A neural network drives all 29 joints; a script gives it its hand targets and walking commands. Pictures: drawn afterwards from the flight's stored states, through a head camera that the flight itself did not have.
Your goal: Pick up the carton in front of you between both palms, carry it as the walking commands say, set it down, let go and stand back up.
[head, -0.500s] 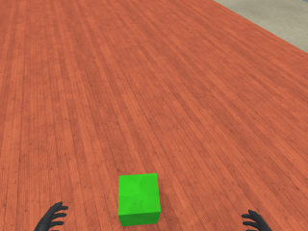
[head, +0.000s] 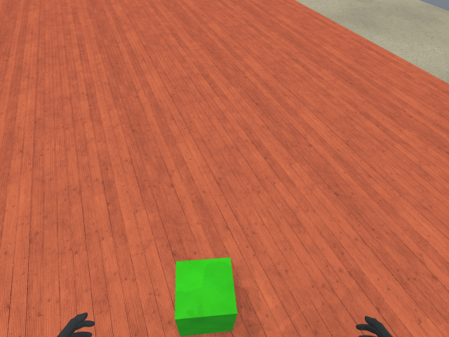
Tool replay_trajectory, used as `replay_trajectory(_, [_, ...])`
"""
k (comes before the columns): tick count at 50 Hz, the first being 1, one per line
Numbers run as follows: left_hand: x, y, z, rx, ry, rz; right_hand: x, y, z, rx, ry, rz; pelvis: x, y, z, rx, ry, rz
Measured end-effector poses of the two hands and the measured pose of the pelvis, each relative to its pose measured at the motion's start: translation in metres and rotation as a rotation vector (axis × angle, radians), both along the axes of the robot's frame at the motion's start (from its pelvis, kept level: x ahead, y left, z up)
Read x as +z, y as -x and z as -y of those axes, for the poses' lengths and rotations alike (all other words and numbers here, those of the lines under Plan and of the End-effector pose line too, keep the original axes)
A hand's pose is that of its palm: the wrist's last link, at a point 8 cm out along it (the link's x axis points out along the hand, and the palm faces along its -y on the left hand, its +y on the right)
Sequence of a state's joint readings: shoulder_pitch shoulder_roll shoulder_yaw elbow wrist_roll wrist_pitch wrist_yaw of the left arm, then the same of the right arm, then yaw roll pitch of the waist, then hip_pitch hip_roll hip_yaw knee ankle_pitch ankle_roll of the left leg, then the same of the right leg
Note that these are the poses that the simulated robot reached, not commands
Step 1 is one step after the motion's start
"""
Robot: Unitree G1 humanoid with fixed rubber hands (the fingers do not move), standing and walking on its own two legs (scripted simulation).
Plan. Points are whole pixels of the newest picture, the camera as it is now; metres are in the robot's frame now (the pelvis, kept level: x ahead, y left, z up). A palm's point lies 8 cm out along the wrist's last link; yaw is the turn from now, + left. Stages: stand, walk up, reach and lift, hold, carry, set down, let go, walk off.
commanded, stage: stand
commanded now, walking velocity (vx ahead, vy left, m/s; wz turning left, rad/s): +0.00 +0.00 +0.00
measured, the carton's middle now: (204, 297) +0.40 +0.05 -0.65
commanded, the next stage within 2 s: none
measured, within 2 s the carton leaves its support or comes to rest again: neither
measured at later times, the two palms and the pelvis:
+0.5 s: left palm out of the picture +0.08 +0.30 -0.10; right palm out of the picture +0.08 -0.31 -0.09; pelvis -0.02 +0.00 +0.00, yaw +0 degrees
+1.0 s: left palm out of the picture +0.07 +0.31 -0.10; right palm out of the picture +0.07 -0.31 -0.09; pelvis -0.02 +0.00 +0.01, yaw +1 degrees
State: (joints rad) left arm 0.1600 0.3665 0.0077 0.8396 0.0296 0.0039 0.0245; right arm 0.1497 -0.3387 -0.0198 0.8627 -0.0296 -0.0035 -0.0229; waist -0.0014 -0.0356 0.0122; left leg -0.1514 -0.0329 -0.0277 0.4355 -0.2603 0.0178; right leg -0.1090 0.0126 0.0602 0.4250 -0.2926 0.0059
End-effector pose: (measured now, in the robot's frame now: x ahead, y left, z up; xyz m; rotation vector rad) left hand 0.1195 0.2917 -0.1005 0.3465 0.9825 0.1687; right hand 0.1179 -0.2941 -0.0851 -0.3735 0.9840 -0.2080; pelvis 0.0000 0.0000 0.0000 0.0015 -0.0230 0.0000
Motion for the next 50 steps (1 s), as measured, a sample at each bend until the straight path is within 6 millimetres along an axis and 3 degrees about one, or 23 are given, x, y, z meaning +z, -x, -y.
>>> replay_trajectory(23, [-0.004,0.037,-0.009,0.034,-0.012,-0.084,-0.004,0.035,0.013,-0.025,0.01,-0.088,0.004,0.015,0.002,0.006,0.001,0.017])
replay_trajectory(50, [-0.004,0.054,-0.017,0.052,-0.022,-0.128,-0.006,0.044,0.018,-0.026,0.016,-0.128,0.006,0.022,0.001,0.016,0.002,0.02])
